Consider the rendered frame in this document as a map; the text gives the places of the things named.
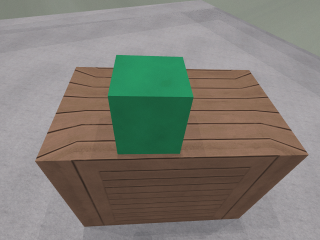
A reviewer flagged pedestal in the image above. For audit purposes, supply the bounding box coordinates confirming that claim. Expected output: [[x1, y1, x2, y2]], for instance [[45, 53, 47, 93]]
[[35, 67, 309, 227]]

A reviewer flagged carton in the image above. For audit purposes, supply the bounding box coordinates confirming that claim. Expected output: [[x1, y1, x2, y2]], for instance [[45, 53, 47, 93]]
[[107, 55, 194, 155]]

